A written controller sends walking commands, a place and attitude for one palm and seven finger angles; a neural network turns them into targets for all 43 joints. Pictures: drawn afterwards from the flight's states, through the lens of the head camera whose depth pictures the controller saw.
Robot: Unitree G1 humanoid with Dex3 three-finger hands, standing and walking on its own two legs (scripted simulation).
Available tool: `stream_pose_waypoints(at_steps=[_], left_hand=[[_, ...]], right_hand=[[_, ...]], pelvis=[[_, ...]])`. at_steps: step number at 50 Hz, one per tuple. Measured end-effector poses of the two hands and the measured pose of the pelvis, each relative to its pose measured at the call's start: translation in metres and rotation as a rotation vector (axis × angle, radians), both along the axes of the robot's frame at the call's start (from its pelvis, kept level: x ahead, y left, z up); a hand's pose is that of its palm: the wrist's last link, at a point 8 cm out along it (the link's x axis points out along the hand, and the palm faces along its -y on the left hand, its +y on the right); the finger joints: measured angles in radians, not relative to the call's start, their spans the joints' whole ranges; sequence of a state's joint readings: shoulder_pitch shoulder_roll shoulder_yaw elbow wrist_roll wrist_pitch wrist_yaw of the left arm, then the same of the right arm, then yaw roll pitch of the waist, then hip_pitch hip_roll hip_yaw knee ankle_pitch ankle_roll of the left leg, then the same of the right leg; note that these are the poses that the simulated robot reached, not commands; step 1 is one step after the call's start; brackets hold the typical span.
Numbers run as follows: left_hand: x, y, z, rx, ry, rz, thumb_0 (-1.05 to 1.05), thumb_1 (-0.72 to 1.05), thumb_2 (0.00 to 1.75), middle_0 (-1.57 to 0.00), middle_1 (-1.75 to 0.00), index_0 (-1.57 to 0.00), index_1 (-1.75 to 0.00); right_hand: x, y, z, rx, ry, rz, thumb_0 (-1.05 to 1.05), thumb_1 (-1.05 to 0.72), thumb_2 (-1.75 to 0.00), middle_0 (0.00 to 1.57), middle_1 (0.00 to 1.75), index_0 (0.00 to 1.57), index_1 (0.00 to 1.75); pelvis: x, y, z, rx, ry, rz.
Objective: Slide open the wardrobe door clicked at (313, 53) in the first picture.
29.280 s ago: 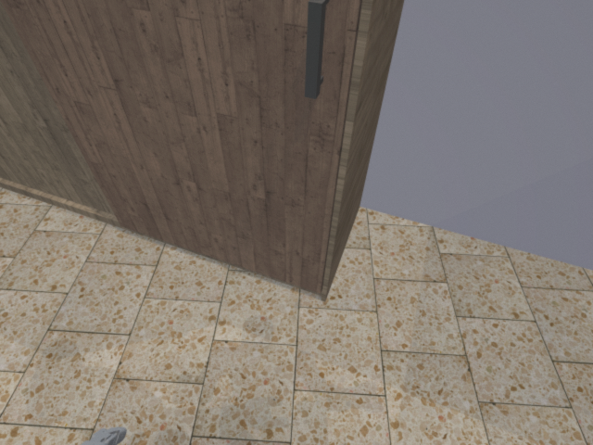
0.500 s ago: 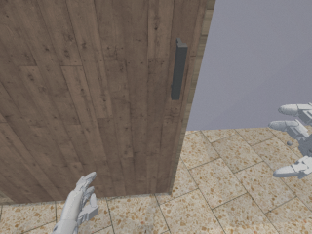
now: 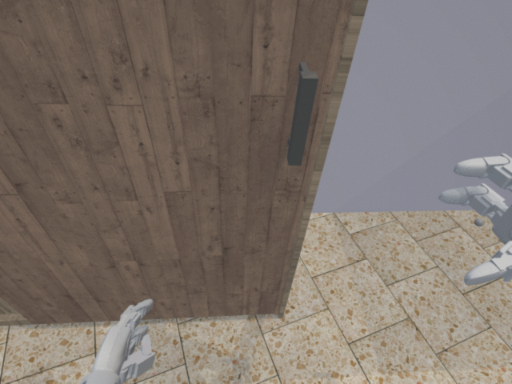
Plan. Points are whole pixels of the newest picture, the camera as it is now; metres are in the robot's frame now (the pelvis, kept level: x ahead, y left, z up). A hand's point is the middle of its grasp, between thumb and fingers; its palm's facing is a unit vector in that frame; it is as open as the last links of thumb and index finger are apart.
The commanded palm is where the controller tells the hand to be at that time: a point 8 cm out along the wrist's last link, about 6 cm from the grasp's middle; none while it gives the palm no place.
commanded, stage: raise the hand with hooked fingers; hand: right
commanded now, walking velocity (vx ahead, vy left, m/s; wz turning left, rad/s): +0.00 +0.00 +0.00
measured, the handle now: (298, 115) +0.50 -0.06 +0.19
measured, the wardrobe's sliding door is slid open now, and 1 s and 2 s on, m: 0.00 0.00 0.00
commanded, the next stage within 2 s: move the hooked fingers beside the handle in 0.24 s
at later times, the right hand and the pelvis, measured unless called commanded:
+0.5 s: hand (488, 210) +0.28 -0.27 +0.21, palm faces +0.09 +0.99 -0.09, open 13.9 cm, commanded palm +0.25 -0.29 +0.21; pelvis +0.00 +0.03 +0.00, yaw +0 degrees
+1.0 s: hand (427, 184) +0.33 -0.21 +0.20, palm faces -0.03 +1.00 -0.07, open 13.9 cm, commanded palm +0.31 -0.26 +0.21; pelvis +0.00 +0.03 +0.00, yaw +0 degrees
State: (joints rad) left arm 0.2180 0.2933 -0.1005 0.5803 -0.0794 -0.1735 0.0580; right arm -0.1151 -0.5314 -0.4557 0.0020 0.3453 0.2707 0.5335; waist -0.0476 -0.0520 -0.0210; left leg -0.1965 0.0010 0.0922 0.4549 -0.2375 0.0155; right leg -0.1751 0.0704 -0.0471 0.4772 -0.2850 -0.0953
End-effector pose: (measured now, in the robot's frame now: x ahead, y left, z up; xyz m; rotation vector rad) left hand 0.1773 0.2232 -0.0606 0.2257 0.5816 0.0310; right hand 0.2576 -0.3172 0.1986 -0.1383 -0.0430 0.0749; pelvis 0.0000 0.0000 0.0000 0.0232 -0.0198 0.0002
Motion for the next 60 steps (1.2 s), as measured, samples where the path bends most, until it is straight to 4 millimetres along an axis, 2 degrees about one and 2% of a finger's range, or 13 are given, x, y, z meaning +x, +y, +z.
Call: stream_pose_waypoints(at_steps=[2, 5, 9, 13, 17, 21, 24, 29, 34, 37, 42, 49, 60], left_hand=[[0.002, 0.002, 0.004, 0.005, -0.015, 0.005, 0.01, 0.90, 0.90, -0.21, -0.30, -0.20, -0.30], [0.005, 0.005, 0.007, 0.002, -0.029, 0.005, 0.01, 0.90, 0.90, -0.21, -0.30, -0.20, -0.30], [0.011, 0.009, 0.002, -0.016, -0.023, 0.001, 0.01, 0.90, 0.90, -0.21, -0.30, -0.20, -0.30], [0.014, 0.012, -0.003, -0.026, -0.017, 0.000, 0.01, 0.90, 0.90, -0.21, -0.30, -0.20, -0.30], [0.017, 0.012, -0.001, -0.031, -0.031, 0.003, 0.01, 0.90, 0.90, -0.21, -0.30, -0.20, -0.30], [0.017, 0.015, 0.003, -0.036, -0.047, 0.005, 0.01, 0.90, 0.90, -0.21, -0.30, -0.20, -0.30], [0.016, 0.019, 0.002, -0.038, -0.045, 0.008, 0.01, 0.90, 0.90, -0.21, -0.30, -0.20, -0.30], [0.012, 0.027, -0.005, -0.024, -0.024, 0.016, 0.01, 0.90, 0.90, -0.21, -0.30, -0.20, -0.30], [0.004, 0.030, -0.007, -0.017, -0.013, 0.038, 0.01, 0.90, 0.90, -0.21, -0.30, -0.20, -0.30], [-0.002, 0.032, -0.006, -0.026, -0.012, 0.059, 0.01, 0.90, 0.90, -0.21, -0.30, -0.20, -0.30], [-0.013, 0.038, -0.009, -0.038, 0.004, 0.087, 0.01, 0.90, 0.90, -0.21, -0.30, -0.20, -0.30], [-0.020, 0.039, -0.015, -0.015, 0.044, 0.090, 0.01, 0.90, 0.90, -0.20, -0.30, -0.20, -0.30], [-0.020, 0.031, -0.015, -0.024, 0.055, 0.100, 0.01, 0.90, 0.90, -0.21, -0.30, -0.20, -0.30]], right_hand=[[-0.003, 0.003, 0.009, 0.003, -0.075, -0.007, -0.01, 0.49, -0.30, 0.30, 1.20, 0.30, 1.20], [-0.006, -0.008, 0.023, 0.014, -0.132, -0.079, -0.01, 0.49, -0.30, 0.31, 1.20, 0.31, 1.20], [-0.001, -0.023, 0.017, 0.037, -0.035, -0.171, -0.01, 0.50, -0.30, 0.31, 1.20, 0.31, 1.20], [0.001, -0.007, 0.003, 0.001, 0.065, -0.125, -0.01, 0.50, -0.30, 0.30, 1.20, 0.30, 1.20], [-0.003, 0.016, 0.009, 0.001, -0.016, -0.032, -0.01, 0.49, -0.30, 0.30, 1.20, 0.30, 1.20], [-0.005, 0.009, 0.018, 0.035, -0.092, -0.071, -0.01, 0.50, -0.30, 0.31, 1.20, 0.31, 1.20], [-0.003, -0.002, 0.014, 0.050, -0.047, -0.149, -0.01, 0.50, -0.30, 0.31, 1.20, 0.31, 1.20], [0.008, 0.011, 0.002, 0.025, 0.037, -0.128, -0.01, 0.50, -0.30, 0.30, 1.20, 0.30, 1.20], [0.023, 0.039, 0.011, 0.036, -0.048, -0.025, -0.01, 0.50, -0.30, 0.30, 1.20, 0.30, 1.20], [0.035, 0.038, 0.015, 0.066, -0.070, -0.039, -0.01, 0.50, -0.30, 0.31, 1.20, 0.31, 1.20], [0.047, 0.028, 0.008, 0.057, 0.009, -0.112, -0.01, 0.50, -0.30, 0.31, 1.20, 0.31, 1.20], [0.049, 0.048, 0.006, 0.069, -0.030, -0.041, -0.01, 0.50, -0.30, 0.30, 1.20, 0.30, 1.20], [0.084, 0.065, 0.003, 0.071, 0.015, -0.051, -0.01, 0.50, -0.30, 0.30, 1.20, 0.30, 1.20]], pelvis=[[0.003, 0.003, 0.000, 0.000, -0.006, 0.003], [0.004, 0.008, 0.001, 0.000, -0.012, -0.001], [0.001, 0.012, 0.000, -0.003, -0.008, -0.010], [0.000, 0.014, 0.000, -0.005, 0.000, -0.011], [0.003, 0.019, 0.000, -0.006, -0.002, -0.003], [0.005, 0.025, -0.001, -0.007, -0.008, -0.002], [0.002, 0.028, -0.001, -0.007, -0.011, -0.005], [-0.004, 0.028, -0.002, -0.009, -0.007, -0.015], [-0.005, 0.029, -0.002, -0.011, -0.007, -0.009], [-0.004, 0.031, -0.002, -0.013, -0.004, 0.000], [-0.005, 0.030, -0.002, -0.016, 0.003, 0.010], [-0.005, 0.026, -0.002, -0.015, 0.004, 0.006], [-0.004, 0.023, 0.000, -0.016, 0.014, 0.002]])
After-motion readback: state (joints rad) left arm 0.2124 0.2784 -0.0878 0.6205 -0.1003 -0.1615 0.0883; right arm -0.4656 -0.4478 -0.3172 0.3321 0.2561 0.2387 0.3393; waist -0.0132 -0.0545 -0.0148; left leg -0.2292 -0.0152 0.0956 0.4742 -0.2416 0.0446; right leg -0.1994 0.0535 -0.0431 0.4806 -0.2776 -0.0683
